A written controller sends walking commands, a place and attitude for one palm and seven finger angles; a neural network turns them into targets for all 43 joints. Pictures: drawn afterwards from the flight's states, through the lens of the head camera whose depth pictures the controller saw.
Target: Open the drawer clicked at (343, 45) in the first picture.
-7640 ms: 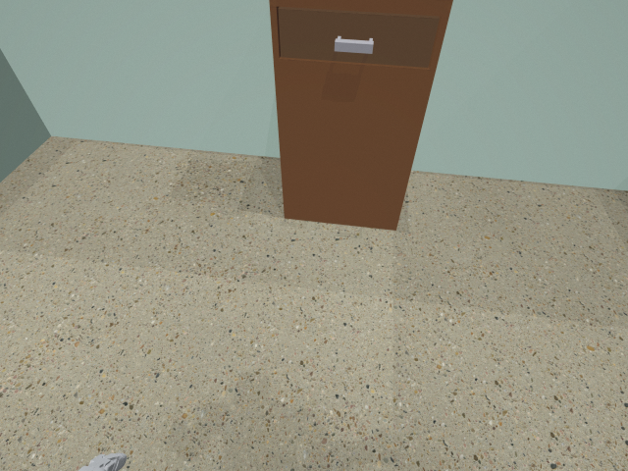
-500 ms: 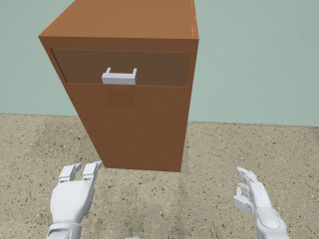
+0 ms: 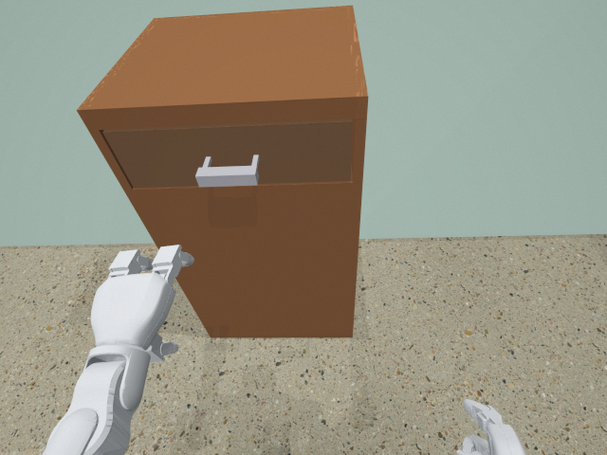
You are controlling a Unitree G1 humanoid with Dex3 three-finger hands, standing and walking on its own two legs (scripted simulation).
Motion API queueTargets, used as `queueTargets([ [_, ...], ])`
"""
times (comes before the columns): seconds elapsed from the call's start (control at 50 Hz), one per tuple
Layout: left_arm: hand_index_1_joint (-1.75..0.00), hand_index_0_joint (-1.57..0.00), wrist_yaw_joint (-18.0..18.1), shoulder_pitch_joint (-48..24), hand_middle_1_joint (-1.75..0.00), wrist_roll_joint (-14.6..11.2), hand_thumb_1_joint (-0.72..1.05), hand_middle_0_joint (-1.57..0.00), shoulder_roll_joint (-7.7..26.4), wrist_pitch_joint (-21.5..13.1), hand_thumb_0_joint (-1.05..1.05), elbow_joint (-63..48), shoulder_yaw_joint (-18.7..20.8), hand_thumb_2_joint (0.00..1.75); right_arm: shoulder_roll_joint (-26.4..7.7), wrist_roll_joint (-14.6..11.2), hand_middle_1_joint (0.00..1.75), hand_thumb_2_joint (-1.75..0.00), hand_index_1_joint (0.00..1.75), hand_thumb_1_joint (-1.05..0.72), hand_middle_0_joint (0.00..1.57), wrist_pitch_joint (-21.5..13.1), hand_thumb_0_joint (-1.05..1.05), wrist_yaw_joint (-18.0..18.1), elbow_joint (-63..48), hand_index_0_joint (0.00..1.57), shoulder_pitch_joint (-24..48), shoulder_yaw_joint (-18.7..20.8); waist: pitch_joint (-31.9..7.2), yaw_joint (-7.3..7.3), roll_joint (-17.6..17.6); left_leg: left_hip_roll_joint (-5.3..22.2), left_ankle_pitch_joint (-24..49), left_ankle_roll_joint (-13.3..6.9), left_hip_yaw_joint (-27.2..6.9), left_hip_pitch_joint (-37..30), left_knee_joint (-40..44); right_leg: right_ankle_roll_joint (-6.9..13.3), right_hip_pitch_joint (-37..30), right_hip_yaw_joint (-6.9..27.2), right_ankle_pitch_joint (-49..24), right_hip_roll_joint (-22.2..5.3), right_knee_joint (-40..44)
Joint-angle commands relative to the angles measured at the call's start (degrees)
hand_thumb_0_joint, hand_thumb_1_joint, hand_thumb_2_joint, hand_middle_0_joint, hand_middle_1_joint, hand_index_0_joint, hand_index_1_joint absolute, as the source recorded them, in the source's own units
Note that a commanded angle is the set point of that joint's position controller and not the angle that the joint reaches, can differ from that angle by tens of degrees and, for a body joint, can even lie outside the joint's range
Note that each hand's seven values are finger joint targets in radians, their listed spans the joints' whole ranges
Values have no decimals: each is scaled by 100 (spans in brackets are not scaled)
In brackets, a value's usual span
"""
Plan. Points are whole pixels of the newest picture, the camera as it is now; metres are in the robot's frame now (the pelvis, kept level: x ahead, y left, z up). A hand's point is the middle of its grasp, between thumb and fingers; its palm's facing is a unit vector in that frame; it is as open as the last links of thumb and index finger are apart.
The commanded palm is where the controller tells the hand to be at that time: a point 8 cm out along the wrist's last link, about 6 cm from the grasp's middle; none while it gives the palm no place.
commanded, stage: raise the hand with hooked fingers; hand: left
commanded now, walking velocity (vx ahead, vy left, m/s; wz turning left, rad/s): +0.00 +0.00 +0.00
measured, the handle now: (229, 168) +0.58 +0.23 +0.04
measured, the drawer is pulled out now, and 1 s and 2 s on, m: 0.00 0.00 0.00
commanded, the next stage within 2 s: move the hooked fingers above the handle in 0.90 s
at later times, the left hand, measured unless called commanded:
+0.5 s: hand (135, 235) +0.31 +0.25 +0.15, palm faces +0.12 -0.03 -0.99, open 13.8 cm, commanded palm +0.28 +0.25 +0.21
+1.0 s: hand (133, 239) +0.31 +0.25 +0.15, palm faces +0.12 -0.06 -0.99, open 13.8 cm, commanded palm +0.28 +0.25 +0.21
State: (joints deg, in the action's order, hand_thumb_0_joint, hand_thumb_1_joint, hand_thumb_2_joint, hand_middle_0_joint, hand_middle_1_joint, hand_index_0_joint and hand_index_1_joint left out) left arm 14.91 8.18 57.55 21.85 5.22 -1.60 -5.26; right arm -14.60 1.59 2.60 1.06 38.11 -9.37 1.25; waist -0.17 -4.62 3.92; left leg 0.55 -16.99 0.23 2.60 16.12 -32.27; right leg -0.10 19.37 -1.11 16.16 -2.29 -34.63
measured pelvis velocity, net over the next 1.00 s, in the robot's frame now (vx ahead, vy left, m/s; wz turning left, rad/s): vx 0.00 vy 0.00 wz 0.02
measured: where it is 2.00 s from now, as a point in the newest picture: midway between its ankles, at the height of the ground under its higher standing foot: outside the picture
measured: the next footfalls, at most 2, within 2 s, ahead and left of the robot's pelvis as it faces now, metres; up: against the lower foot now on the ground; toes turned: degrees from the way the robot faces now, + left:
none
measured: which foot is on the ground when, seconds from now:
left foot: down 0.00-1.00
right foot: down 0.00-1.00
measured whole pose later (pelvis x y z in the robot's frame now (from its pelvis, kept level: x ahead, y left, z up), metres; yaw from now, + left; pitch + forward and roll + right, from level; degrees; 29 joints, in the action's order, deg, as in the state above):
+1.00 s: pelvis +0.00 +0.00 +0.01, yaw +1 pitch -1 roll +1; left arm -0.7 -10.2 51.0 29.2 5.5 0.6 -2.8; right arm -15.2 -1.3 4.3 0.6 38.6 -6.5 -0.6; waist 1.2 -5.4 5.4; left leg 0.1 -11.8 0.1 1.4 9.3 -22.2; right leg -0.4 11.9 -2.5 11.4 -2.5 -24.5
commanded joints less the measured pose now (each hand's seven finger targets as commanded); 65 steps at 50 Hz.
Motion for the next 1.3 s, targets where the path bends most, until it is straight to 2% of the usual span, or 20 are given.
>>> queueTargets([
  [0.0, -107, -29, 43, -1508, -107, -77, -29, -29, 953, 126, 0, -1277, 589, 39, -446, -75, 30, -90, 30, -90, 20, -342, 0, 47, -1052, 20, 1146, 141, -1255, -105, -268, -228, 1228, -151, -92, -396, 714, 234, -879, 20, -900, 229, 669],
  [0.18, -120, -30, -740, -2387, -120, -208, -50, -30, 1366, 391, 0, -1081, 686, 30, -458, -174, 30, -90, 30, -90, 20, -138, 0, 97, -1035, 20, 1329, -8, -987, -108, -389, -242, 1400, -166, -27, -577, 1065, 192, -1351, 11, -1166, 235, 1036],
  [0.28, -120, -30, -1069, -2985, -120, -277, -50, -30, 1648, 308, 0, -1207, 815, 30, -468, -176, 30, -90, 30, -90, 20, -83, 0, 98, -1007, 20, 1330, -49, -1309, -91, -202, -260, 1786, -156, -43, -822, 1095, 193, -1638, 19, -1589, 229, 1086],
  [0.34, -120, -30, -1258, -3227, -120, -364, -50, -30, 1731, 270, 0, -1142, 866, 30, -491, -193, 30, -90, 30, -90, 20, -75, 0, 81, -994, 20, 1353, -63, -1288, -69, -91, -258, 1944, -146, -55, -878, 1116, 199, -1676, 19, -1745, 249, 1148],
  [0.38, -120, -30, -1369, -3396, -120, -440, -50, -30, 1843, 246, 0, -1029, 918, 30, -508, -200, 30, -90, 30, -90, 20, -59, 0, 81, -963, 20, 1315, -71, -1282, -52, -261, -253, 1996, -146, -44, -860, 1138, 180, -1736, -8, -1838, 218, 1166],
  [0.48, -120, -30, -1636, -3933, -120, -536, -50, -30, 2061, 174, 0, -927, 1000, 30, -566, -234, 30, -90, 30, -90, 20, -50, 0, 54, -963, 20, 1285, -68, -1370, -39, -225, -249, 2077, -137, -61, -897, 1193, 180, -1788, -42, -1835, 199, 1203],
  [0.58, -120, -30, -1889, -3223, -120, -676, -50, -30, 1791, 112, 0, -652, 891, 30, -624, -266, 30, -90, 30, -90, 20, 17, 0, -44, -1054, 20, 1198, -40, -1151, -108, -453, -219, 2020, -125, -59, -705, 1252, 176, -1715, -104, -1752, 196, 1187],
  [0.64, -120, -30, -1848, -3320, -120, -670, -50, -30, 2006, -74, 0, -997, 1098, 30, -650, -243, 30, -90, 30, -90, 20, -20, 0, -56, -1138, 20, 1217, -20, -1322, -149, -388, -225, 1917, -148, -84, -752, 1238, 177, -1724, -68, -1590, 227, 1194],
  [0.68, -120, -30, -1722, -3342, -120, -666, -50, -30, 2096, -194, 0, -1071, 1214, 30, -627, -229, 30, -90, 30, -90, 20, -41, 0, -49, -1104, 20, 1129, -5, -1413, -166, -421, -246, 1902, -157, -74, -738, 1223, 170, -1747, -63, -1563, 195, 1177],
  [0.74, -120, -30, -1467, -3535, -120, -681, -50, -30, 2292, -328, 0, -1297, 1462, 30, -620, -226, 30, -90, 30, -90, 20, -114, 0, -46, -1062, 20, 1127, 21, -1542, -191, -225, -245, 1919, -141, -114, -794, 1208, 186, -1726, -39, -1494, 226, 1190],
  [0.78, -120, -30, -1325, -3501, -120, -705, -50, -30, 2133, -311, 0, -1027, 1364, 30, -585, -251, 30, -90, 30, -90, 20, -138, 0, -31, -983, 20, 1096, 26, -1336, -169, -183, -250, 1780, -133, -85, -714, 1249, 185, -1623, -58, -1345, 199, 1221],
  [0.86, -120, -30, -1207, -3667, -120, -616, -50, -30, 2048, -135, 0, -975, 1188, 30, -589, -276, 30, -90, 30, -90, 20, -149, 0, -30, -934, 20, 1174, 16, -1453, -137, -77, -252, 1742, -113, -76, -765, 1265, 195, -1617, -52, -1240, 201, 1226],
  [0.9, -120, -30, -1259, -3626, -120, -627, -50, -30, 1939, -30, 0, -942, 1035, 30, -600, -291, 30, -90, 30, -90, 20, -130, 0, -22, -937, 20, 1186, 22, -1363, -106, -46, -248, 1631, -115, -70, -793, 1296, 187, -1552, -55, -1165, 201, 1265],
  [0.94, -120, -30, -1385, -3527, -120, -649, -50, -30, 1867, 72, 0, -807, 964, 30, -613, -316, 30, -90, 30, -90, 20, -132, 0, -5, -964, 20, 1259, 6, -1241, -78, -240, -238, 1507, -128, -70, -755, 1305, 174, -1535, -45, -1061, 226, 1324],
  [1.0, -120, -30, -1512, -3555, -120, -623, -50, -30, 1959, 65, 0, -819, 935, 30, -618, -286, 30, -90, 30, -90, 20, -96, 0, 29, -976, 20, 1232, -27, -1245, -73, -316, -245, 1495, -147, -65, -731, 1318, 161, -1574, -63, -1095, 192, 1310],
  [1.04, -120, -30, -1570, -3830, -120, -592, -50, -30, 1857, 29, 0, -538, 820, 30, -623, -307, 30, -90, 30, -90, 20, -87, 0, 57, -916, 20, 1212, -43, -1029, 31, -421, -218, 1301, -139, -86, -681, 1337, 152, -1358, -79, -849, 229, 1398],
  [1.12, -120, -30, -1473, -4436, -120, -493, -50, -30, 1860, -215, 0, -470, 719, 30, -586, -279, 30, -90, 30, -90, 20, -128, 0, 95, -877, 20, 1056, -23, -1325, 47, -171, -246, 1379, -123, -113, -818, 1297, 183, -1327, -93, -881, 215, 1324],
  [1.18, -120, -30, -1351, -4733, -120, -461, -50, -30, 1882, -292, 0, -82, 737, 30, -570, -280, 30, -90, 30, -90, 20, -152, 0, 113, -802, 20, 954, -14, -1347, 53, -214, -247, 1333, -122, -112, -783, 1272, 192, -1293, -88, -837, 217, 1329],
  [1.22, -120, -30, -1279, -4858, -120, -427, -50, -30, 1975, -251, 0, 422, 840, 30, -593, -293, 30, -90, 30, -90, 20, -112, 0, 133, -723, 20, 893, -20, -1271, 59, -425, -252, 1291, -114, -89, -620, 1292, 183, -1314, -91, -858, 200, 1342],
  [1.28, -120, -30, -1237, -5208, -120, -375, -50, -30, 1880, -227, 0, 627, 670, 30, -606, -313, 30, -90, 30, -90, 20, -97, 0, 138, -710, 20, 849, -1, -1455, 89, -241, -239, 1423, -114, -69, -669, 1257, 207, -1320, -88, -964, 199, 1282],
])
